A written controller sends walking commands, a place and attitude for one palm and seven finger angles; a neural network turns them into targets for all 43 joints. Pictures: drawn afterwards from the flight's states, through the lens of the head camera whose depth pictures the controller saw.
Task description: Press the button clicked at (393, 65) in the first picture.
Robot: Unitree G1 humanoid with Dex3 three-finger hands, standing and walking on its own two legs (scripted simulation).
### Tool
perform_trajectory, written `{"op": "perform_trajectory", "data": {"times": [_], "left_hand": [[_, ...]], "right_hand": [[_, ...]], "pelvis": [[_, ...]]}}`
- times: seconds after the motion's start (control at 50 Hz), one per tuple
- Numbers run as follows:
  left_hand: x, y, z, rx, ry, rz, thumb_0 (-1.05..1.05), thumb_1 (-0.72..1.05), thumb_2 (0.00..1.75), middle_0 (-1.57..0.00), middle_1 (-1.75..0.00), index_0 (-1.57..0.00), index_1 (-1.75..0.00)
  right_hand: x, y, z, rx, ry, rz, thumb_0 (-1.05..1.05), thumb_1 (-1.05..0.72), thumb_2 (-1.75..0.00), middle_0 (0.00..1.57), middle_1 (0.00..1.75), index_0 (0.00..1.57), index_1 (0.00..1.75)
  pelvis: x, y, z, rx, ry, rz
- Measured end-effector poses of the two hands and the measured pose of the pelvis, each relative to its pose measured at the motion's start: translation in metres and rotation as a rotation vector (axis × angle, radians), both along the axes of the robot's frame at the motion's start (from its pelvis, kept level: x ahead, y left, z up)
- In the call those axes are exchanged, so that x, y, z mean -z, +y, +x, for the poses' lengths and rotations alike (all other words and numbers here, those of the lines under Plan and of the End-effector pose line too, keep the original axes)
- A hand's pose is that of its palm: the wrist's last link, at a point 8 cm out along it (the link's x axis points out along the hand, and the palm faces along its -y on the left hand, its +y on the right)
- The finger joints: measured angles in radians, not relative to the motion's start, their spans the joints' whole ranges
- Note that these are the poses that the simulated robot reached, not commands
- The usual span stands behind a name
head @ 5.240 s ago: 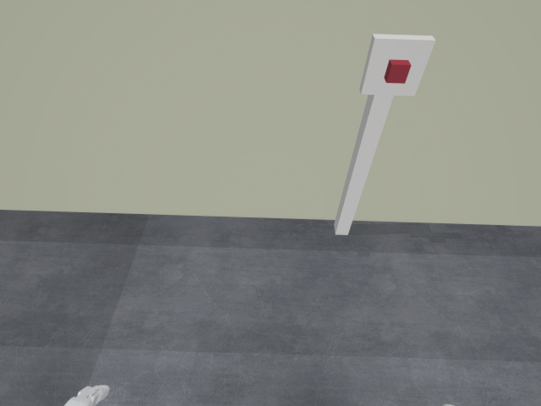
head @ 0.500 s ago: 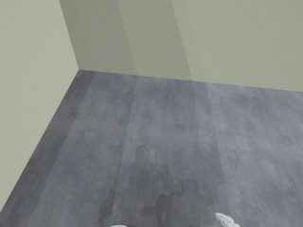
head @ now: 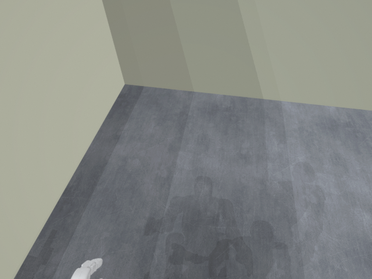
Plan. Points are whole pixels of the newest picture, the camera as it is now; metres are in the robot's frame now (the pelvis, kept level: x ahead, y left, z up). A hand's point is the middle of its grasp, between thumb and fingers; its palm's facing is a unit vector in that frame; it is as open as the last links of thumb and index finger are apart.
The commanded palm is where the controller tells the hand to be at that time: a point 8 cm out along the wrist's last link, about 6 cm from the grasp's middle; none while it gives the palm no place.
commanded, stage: turn to face it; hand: left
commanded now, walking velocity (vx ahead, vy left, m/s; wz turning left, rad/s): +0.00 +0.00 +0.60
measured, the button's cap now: out of the picture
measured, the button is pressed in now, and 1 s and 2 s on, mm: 0 0 0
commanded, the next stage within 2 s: none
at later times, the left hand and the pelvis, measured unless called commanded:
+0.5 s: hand out of the picture -0.09 +0.20 -0.18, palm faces +0.39 -0.88 -0.26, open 7.4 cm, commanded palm none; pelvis -0.02 +0.00 -0.01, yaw +21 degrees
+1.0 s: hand out of the picture -0.01 +0.27 -0.14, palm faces +0.57 -0.78 -0.27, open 7.4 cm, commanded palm none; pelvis -0.01 +0.02 +0.00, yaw +36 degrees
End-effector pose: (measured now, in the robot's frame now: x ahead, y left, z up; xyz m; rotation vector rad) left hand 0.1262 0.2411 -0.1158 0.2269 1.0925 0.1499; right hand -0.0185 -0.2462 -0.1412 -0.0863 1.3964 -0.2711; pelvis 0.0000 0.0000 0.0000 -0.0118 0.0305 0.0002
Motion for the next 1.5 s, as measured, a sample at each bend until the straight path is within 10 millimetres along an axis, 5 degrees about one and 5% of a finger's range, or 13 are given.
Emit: {"op": "perform_trajectory", "data": {"times": [0.16,0.3,0.4,0.56,0.64,0.82,0.98,1.1,1.2,1.32,1.4,1.5], "left_hand": [[-0.017,-0.015,-0.059,-0.128,0.015,0.045,0.0,0.9,0.9,-0.2,-0.3,-0.2,-0.3],[-0.01,-0.021,-0.12,-0.259,0.077,0.024,0.0,0.9,0.9,-0.2,-0.3,-0.2,-0.3],[0.004,-0.017,-0.176,-0.363,0.17,-0.011,0.0,0.9,0.9,-0.2,-0.3,-0.2,-0.3],[0.042,0.014,-0.26,-0.533,0.298,-0.074,0.0,0.9,0.9,-0.2,-0.3,-0.2,-0.3],[0.037,0.031,-0.263,-0.568,0.29,-0.078,0.01,0.9,0.9,-0.2,-0.3,-0.2,-0.3],[0.014,0.063,-0.219,-0.594,0.089,-0.037,0.01,0.91,0.9,-0.2,-0.3,-0.2,-0.3],[-0.003,0.063,-0.174,-0.607,-0.02,0.014,0.0,0.9,0.9,-0.2,-0.3,-0.2,-0.3],[-0.014,0.041,-0.159,-0.634,-0.087,0.074,0.0,0.9,0.9,-0.2,-0.3,-0.2,-0.3],[-0.024,0.012,-0.185,-0.716,-0.051,0.073,0.0,0.9,0.9,-0.2,-0.3,-0.2,-0.3],[-0.016,-0.02,-0.231,-0.839,0.021,0.034,0.0,0.9,0.9,-0.2,-0.3,-0.2,-0.3],[-0.004,-0.042,-0.273,-0.93,0.084,-0.01,0.0,0.9,0.9,-0.2,-0.3,-0.2,-0.3],[0.019,-0.064,-0.334,-1.052,0.165,-0.074,0.0,0.9,0.9,-0.2,-0.3,-0.2,-0.3]], "right_hand": [[0.005,-0.033,0.05,-0.136,-0.058,0.032,0.01,-0.91,-0.9,0.2,0.3,0.2,0.3],[-0.001,-0.036,0.105,-0.296,-0.087,0.011,0.0,-0.91,-0.9,0.2,0.3,0.19,0.3],[-0.007,-0.011,0.154,-0.426,-0.132,-0.008,0.01,-0.91,-0.9,0.19,0.3,0.19,0.3],[-0.024,0.071,0.221,-0.638,-0.292,-0.041,0.01,-0.91,-0.9,0.19,0.3,0.19,0.3],[-0.038,0.094,0.223,-0.677,-0.319,-0.048,0.0,-0.91,-0.9,0.2,0.3,0.2,0.3],[-0.035,0.108,0.2,-0.711,-0.236,-0.02,0.0,-0.9,-0.9,0.2,0.3,0.2,0.3],[-0.013,0.082,0.179,-0.704,-0.116,0.006,0.0,-0.9,-0.9,0.2,0.3,0.2,0.3],[0.012,0.053,0.188,-0.726,-0.041,0.026,0.01,-0.9,-0.9,0.2,0.3,0.2,0.3],[0.01,0.051,0.213,-0.794,-0.032,0.032,0.01,-0.91,-0.9,0.2,0.3,0.2,0.3],[0.002,0.072,0.243,-0.908,-0.049,0.028,0.01,-0.91,-0.9,0.2,0.3,0.19,0.3],[-0.004,0.104,0.262,-1.002,-0.079,0.018,0.01,-0.91,-0.9,0.19,0.3,0.19,0.3],[-0.013,0.167,0.277,-1.14,-0.172,0.018,0.01,-0.91,-0.9,0.19,0.3,0.19,0.3]], "pelvis": [[-0.006,-0.025,-0.006,-0.115,-0.023,0.046],[-0.006,-0.028,-0.01,-0.227,-0.028,0.059],[-0.003,-0.019,-0.015,-0.293,-0.02,0.052],[0.015,0.014,-0.024,-0.396,-0.011,0.025],[0.005,0.025,-0.026,-0.431,-0.022,-0.003],[-0.006,0.034,-0.026,-0.532,-0.022,-0.015],[-0.003,0.019,-0.013,-0.623,-0.008,0.0],[0.007,-0.002,0.002,-0.699,-0.006,0.02],[-0.001,-0.009,0.008,-0.777,-0.018,0.049],[-0.005,-0.012,0.008,-0.864,-0.021,0.065],[-0.003,-0.008,0.001,-0.919,-0.021,0.063],[0.006,0.004,-0.015,-0.989,-0.022,0.042]]}}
